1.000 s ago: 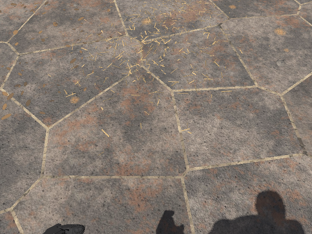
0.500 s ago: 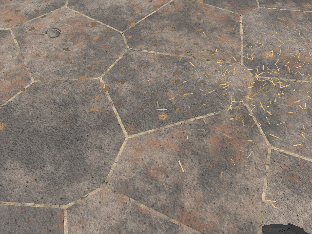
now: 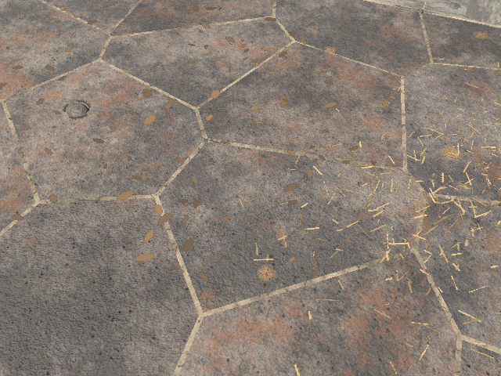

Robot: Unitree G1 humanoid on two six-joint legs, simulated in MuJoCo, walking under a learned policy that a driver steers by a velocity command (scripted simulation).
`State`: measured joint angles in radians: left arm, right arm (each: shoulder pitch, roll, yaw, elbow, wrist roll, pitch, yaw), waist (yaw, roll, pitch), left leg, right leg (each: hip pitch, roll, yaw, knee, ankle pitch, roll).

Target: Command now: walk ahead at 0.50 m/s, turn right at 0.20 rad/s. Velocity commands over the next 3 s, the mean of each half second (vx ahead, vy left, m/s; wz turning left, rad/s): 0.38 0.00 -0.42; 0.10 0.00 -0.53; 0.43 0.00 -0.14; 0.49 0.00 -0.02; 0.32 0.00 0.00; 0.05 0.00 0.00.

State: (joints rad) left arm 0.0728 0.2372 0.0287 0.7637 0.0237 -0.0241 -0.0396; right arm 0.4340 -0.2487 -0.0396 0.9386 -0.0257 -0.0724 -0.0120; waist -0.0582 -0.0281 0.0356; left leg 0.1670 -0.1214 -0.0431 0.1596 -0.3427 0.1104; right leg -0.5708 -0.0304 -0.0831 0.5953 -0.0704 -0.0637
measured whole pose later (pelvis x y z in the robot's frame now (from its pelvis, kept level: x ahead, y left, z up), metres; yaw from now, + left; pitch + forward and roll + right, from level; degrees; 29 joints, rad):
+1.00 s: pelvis +0.29 -0.02 +0.01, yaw -33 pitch +0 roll +1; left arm 0.36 0.28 0.03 0.77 0.03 0.06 -0.03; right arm 0.23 -0.30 -0.06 0.74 -0.03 0.05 0.00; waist 0.03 0.03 -0.05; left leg -0.47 0.06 0.09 0.75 -0.34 -0.01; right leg -0.16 0.03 -0.02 0.51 -0.38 -0.09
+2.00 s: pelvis +0.71 -0.29 -0.01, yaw -35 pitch +1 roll +1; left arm 0.06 0.23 0.02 0.82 0.04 -0.08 -0.01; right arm 0.41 -0.22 -0.03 1.00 -0.01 -0.06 0.00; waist -0.04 0.01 0.07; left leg -0.08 -0.04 0.03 0.84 -0.48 0.07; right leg -0.44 0.02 -0.09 0.56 -0.14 -0.10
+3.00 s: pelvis +0.93 -0.44 +0.01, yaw -35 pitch -2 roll +0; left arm 0.32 0.14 -0.01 1.15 0.01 -0.01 0.04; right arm 0.27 -0.17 -0.01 1.09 -0.01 0.00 -0.02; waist -0.02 0.01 0.01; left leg -0.24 -0.02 0.07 0.38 -0.12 0.06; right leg -0.13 0.01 -0.01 0.40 -0.24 -0.01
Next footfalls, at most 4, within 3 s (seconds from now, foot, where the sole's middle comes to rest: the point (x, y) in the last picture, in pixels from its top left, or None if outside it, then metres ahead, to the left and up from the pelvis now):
0.04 right None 0.20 -0.09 -0.77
0.54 left None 0.46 0.03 -0.77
0.94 right None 0.23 -0.08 -0.77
1.42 left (283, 315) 0.62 -0.11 -0.77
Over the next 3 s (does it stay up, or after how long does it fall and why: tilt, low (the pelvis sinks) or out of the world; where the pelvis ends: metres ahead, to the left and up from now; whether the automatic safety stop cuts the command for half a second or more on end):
stays up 0.93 -0.44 0.01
